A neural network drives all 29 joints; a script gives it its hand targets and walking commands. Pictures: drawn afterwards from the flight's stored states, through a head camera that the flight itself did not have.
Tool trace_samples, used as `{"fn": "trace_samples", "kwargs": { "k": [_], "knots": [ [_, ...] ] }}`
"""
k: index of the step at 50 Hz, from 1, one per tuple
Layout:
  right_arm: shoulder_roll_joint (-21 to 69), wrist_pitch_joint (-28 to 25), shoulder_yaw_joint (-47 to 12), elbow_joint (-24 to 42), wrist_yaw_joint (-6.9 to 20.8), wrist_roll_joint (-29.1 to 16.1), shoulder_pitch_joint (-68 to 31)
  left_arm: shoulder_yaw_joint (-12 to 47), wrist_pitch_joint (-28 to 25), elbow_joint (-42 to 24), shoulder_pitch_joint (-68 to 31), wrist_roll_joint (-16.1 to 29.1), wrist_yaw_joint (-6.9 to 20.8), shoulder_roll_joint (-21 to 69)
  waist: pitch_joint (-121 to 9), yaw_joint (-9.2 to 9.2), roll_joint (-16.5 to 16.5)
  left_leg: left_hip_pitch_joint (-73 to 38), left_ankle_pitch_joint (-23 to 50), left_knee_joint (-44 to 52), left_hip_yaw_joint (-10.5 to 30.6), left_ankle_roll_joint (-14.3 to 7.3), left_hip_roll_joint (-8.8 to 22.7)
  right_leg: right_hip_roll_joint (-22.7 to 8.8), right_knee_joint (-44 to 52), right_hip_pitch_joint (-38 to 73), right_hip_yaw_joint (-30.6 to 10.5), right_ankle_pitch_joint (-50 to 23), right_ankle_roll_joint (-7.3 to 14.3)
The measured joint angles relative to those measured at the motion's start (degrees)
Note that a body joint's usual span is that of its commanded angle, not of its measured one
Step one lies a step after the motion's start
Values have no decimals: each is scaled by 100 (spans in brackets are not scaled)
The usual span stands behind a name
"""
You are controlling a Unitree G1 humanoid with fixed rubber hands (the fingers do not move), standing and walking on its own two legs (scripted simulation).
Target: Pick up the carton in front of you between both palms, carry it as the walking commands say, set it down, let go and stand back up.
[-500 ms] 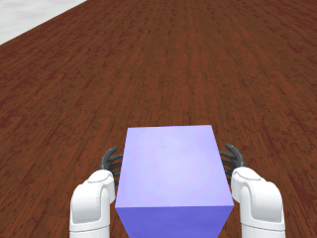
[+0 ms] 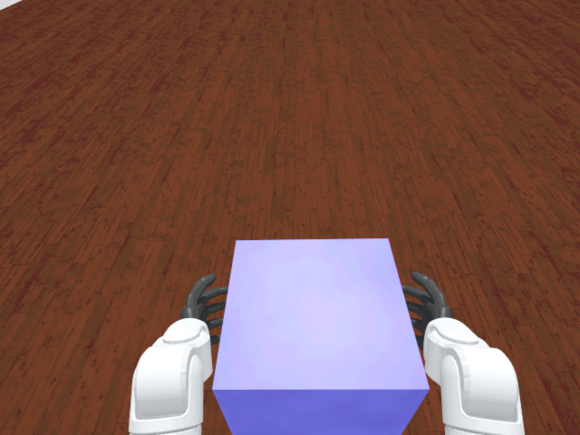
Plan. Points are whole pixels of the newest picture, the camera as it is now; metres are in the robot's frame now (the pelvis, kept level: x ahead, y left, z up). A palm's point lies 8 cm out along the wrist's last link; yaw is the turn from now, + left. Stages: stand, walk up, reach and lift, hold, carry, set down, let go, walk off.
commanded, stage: carry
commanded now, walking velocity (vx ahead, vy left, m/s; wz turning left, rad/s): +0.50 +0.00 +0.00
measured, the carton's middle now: (312, 351) +0.26 -0.01 -0.01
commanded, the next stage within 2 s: none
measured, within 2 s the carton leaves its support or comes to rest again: neither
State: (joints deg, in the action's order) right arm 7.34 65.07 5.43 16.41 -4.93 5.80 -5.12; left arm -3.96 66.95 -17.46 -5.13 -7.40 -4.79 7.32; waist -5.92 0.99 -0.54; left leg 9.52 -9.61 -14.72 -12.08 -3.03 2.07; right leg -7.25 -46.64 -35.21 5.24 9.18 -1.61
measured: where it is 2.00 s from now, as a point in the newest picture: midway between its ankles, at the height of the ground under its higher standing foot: (297, 325)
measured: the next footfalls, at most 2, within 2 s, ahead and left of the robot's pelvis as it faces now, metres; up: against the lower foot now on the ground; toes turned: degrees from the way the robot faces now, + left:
right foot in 0.22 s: +0.34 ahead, -0.14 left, +0.00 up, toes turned -10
left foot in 0.72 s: +0.68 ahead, +0.09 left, +0.00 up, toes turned +13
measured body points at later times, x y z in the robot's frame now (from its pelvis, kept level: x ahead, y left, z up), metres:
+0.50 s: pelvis +0.33 -0.06 +0.00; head +0.34 -0.08 +0.45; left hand +0.60 +0.11 +0.08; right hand +0.62 -0.19 +0.07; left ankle +0.39 +0.11 -0.69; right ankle +0.30 -0.13 -0.75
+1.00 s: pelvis +0.64 +0.00 +0.00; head +0.68 +0.03 +0.45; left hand +0.92 +0.16 +0.04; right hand +0.92 -0.15 +0.05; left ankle +0.64 +0.08 -0.75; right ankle +0.71 -0.14 -0.71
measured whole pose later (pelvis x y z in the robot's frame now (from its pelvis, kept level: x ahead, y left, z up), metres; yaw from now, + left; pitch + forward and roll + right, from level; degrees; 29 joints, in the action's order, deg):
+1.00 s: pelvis +0.64 +0.00 +0.00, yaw +0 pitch +4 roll -2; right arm 7.4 64.0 5.7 18.5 -4.6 5.7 -5.8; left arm -3.9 65.8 -19.3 -6.0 -7.2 -4.6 7.4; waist -0.4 0.3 -1.2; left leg 12.4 -9.6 -18.0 -12.3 -3.3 2.7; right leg -3.7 -40.5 -29.1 6.0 14.8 -1.5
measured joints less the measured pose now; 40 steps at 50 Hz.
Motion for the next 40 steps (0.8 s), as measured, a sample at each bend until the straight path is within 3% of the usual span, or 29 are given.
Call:
{"fn": "trace_samples", "kwargs": {
  "k": [6,10,12,14,16,18,27,34,36,38,40],
  "knots": [
    [4,169,-84,348,0,6,-92,-44,164,-438,-5,58,-17,-1,-199,-55,-5,-956,-608,243,60,268,-7,67,1371,139,310,-664,45],
    [17,386,-62,445,-1,63,-267,-132,339,-503,-170,94,-19,6,-285,-36,69,-1430,-1363,-173,157,537,96,245,1977,682,623,-511,198],
    [-17,465,51,387,-1,74,-402,-133,325,-293,-348,90,-20,26,-256,-86,292,-1088,-1810,-1436,286,577,408,381,1695,776,804,-415,468],
    [-63,534,161,256,-1,70,-473,-121,327,0,-510,63,-23,47,-133,-154,305,-140,-1705,-3451,721,495,374,370,1464,852,869,-73,620],
    [-11,574,219,170,-6,88,-500,-149,354,82,-509,62,-24,50,24,-159,244,760,-1473,-4787,891,366,261,350,1719,1149,891,7,585],
    [63,548,197,166,-9,126,-480,-199,339,14,-418,102,-22,40,139,-164,211,1438,-1071,-5093,862,291,284,376,2102,1496,890,6,569],
    [32,401,-27,521,-14,127,-402,-215,202,-430,-283,199,-17,23,129,-170,127,2673,284,-2987,566,430,491,484,3322,2990,775,320,386],
    [22,487,28,510,-13,100,-322,-133,312,-348,-292,115,15,23,-63,-139,78,2204,812,-1433,117,224,234,439,3409,4129,692,1214,-5],
    [26,480,33,377,-11,90,-355,-154,334,-289,-287,87,17,18,-65,-128,-1,1822,751,-1158,-67,99,91,296,2756,4210,603,1756,-124],
    [37,357,13,33,-1,106,-433,-274,300,-104,-313,69,19,19,10,-45,-193,1841,392,-1656,-183,-174,5,40,902,3510,332,1796,-102],
    [43,286,14,-194,1,104,-471,-326,274,22,-303,47,20,18,207,-13,-149,1654,114,-1639,-185,-243,52,227,-1022,2514,-103,1784,-39]
  ]
}}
